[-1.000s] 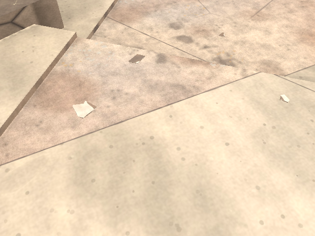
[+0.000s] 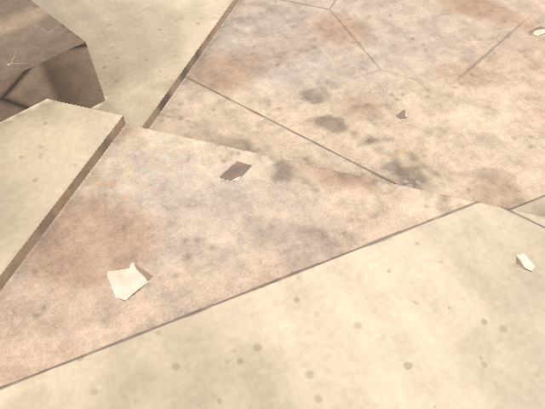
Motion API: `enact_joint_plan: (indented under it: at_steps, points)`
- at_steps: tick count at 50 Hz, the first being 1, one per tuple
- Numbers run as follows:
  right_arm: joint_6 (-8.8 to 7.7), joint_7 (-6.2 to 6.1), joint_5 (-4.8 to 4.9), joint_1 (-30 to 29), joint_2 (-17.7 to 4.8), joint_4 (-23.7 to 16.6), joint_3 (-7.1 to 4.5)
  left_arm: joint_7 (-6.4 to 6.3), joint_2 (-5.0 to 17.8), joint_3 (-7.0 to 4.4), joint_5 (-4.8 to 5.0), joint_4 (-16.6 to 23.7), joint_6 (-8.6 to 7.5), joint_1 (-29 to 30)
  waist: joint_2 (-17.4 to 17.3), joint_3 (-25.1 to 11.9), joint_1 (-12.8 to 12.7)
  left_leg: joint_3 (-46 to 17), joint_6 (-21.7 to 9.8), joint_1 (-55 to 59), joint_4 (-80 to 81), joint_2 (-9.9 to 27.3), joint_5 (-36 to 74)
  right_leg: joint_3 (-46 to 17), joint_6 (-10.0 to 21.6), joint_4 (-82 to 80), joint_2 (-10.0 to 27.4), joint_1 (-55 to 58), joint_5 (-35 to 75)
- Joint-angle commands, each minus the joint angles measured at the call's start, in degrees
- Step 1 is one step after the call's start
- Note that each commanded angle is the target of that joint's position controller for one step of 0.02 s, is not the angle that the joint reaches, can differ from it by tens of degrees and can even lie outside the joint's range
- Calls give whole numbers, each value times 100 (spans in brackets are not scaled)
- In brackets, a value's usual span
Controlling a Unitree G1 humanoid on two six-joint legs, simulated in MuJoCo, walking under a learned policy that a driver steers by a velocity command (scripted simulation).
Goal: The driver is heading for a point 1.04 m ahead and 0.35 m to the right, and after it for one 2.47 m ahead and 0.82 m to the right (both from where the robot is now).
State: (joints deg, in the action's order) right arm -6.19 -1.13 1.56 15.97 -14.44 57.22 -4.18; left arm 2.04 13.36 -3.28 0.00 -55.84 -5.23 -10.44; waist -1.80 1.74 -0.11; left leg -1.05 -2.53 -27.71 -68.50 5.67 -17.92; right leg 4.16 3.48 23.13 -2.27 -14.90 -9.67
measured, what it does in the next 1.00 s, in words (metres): walks ahead, turning right: left foot, then right foot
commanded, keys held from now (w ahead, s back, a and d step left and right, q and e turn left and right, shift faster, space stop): w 0.22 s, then w+e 0.78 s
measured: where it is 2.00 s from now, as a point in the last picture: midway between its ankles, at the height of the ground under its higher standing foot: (358, 275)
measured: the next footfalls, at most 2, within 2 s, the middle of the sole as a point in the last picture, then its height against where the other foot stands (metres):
left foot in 0.36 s outside the picture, level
right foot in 0.90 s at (356, 350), level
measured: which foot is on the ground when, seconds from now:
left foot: up 0.00-0.34, down 0.36-0.92, up 0.94-1.00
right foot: down 0.00-0.38, up 0.40-0.88, down 0.90-1.00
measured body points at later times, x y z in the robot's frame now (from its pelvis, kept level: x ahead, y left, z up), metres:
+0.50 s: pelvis +0.29 +0.05 -0.01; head +0.32 +0.06 +0.44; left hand +0.33 +0.32 -0.15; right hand +0.40 -0.22 -0.12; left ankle +0.36 +0.14 -0.74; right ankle +0.18 -0.09 -0.65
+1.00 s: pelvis +0.54 -0.06 -0.02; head +0.57 -0.09 +0.43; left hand +0.77 +0.14 -0.13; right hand +0.51 -0.35 -0.15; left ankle +0.46 +0.14 -0.64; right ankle +0.58 -0.15 -0.74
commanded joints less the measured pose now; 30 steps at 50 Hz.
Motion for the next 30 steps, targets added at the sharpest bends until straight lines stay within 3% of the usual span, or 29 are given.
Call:
enact_joint_plan:
  at_steps: [1, 5, 9, 12, 15, 16, 17, 18, 19, 20, 21, 22, 23, 25, 27, 30]
  points:
    - [72, -28, -23, 247, -178, -298, -90, -45, 525, -64, -12, 101, -117, -144, 620, -162, 138, -233, -13, -793, 359, 419, 389, -1487, 990, -1481, 1524, 575, 874]
    - [94, 26, -120, -706, -220, -688, -73, -199, 755, -93, -6, -9, -85, -495, 441, 142, 14, -135, 182, -1291, 1817, 373, 1513, -1095, 957, -1666, 1439, 636, 1288]
    - [66, 150, -70, -1635, -134, -943, 32, -245, 872, -109, 57, -106, -66, -909, 427, 324, -261, 164, 165, -870, 3188, 56, 2413, -721, 794, -1771, 1275, 696, 1163]
    - [44, 247, -39, -2153, -196, -1157, 68, -257, 884, -126, 113, -274, 6, -1327, 381, 470, -411, 98, 88, -1007, 3660, -33, 2294, -803, 780, -1543, 1507, 1323, 1216]
    - [-14, 319, -31, -2152, -411, -1287, 16, -285, 993, -185, 133, -304, 106, -1376, 473, 358, -221, 28, -38, -727, 4011, -173, 1707, -1040, 681, -1033, 1733, 1853, 1813]
    - [-36, 316, -31, -1881, -553, -1243, -42, -286, 1069, -211, 127, -259, 132, -1272, 579, 164, -38, 122, -97, -211, 4062, -317, 1496, -1061, 623, -698, 1710, 1867, 2499]
    - [-55, 294, -35, -1237, -747, -1077, -149, -278, 1064, -203, 117, -207, 158, -1140, 613, -246, 329, 264, -215, 760, 4168, -484, 1476, -947, 514, 36, 1513, 1731, 3283]
    - [-68, 240, -78, -157, -1063, -797, -290, -269, 894, -133, 63, -110, 165, -1067, 560, -998, 776, 72, -435, 2434, 3912, -255, 1617, -759, 331, 1299, 1170, 991, 3049]
    - [-59, 184, -229, 744, -1637, -650, -429, -236, 308, 32, 11, 46, 110, -1533, -450, -2071, 760, -1903, -1108, 4877, 3882, 1279, 1226, -383, -55, 3527, 414, -1094, 950]
    - [-18, 206, -190, 925, -1399, -568, -347, -219, 89, 116, 136, -27, 8, -1785, -1423, -2845, 692, -3927, -1559, 5499, 4830, 2036, 422, -867, -165, 4858, -70, -2130, -2330]
    - [-15, 196, -152, 524, -940, -641, -205, -226, 747, -71, 298, 42, -48, -1318, -907, -2008, 701, -3363, -1248, 4816, 5033, 1800, 38, -1218, -90, 5349, 288, -2623, -2187]
    - [-16, 167, -149, 31, -703, -743, -131, -252, 843, -108, 339, 186, -58, -875, -650, -1247, 575, -2483, -1002, 3941, 5162, 1624, 162, -1019, -37, 5335, 587, -2776, -1706]
    - [-38, 177, -170, -369, -522, -759, -72, -287, 757, -126, 288, 216, -31, -667, -292, -749, 395, -1843, -880, 3033, 5427, 1405, 471, -944, -38, 5031, 815, -2549, -1268]
    - [-79, 196, -247, -741, -341, -724, -32, -299, 514, -181, 220, 177, 140, -846, -444, -353, 30, -973, -707, 2021, 5838, 1084, 744, -988, -22, 4587, 1083, -1912, -816]
    - [-106, 174, -244, -748, -400, -655, -65, -292, 305, -180, 225, 244, 288, -847, -362, -157, -90, -465, -769, 1668, 6100, 1049, 1036, -945, -52, 4415, 1140, -1867, -631]
    - [-120, 76, -275, -616, -601, -577, -133, -287, 376, -232, 161, 478, 380, -444, -182, 54, -110, 67, -819, 1748, 6264, 1058, 1377, -1049, -144, 3827, 1158, -2377, 109]
Keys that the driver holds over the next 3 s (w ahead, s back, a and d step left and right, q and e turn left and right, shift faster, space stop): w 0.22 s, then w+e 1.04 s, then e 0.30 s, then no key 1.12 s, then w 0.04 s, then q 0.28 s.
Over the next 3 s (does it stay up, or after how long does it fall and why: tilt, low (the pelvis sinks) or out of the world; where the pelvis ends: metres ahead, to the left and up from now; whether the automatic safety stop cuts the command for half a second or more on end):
stays up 0.86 -0.19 -0.01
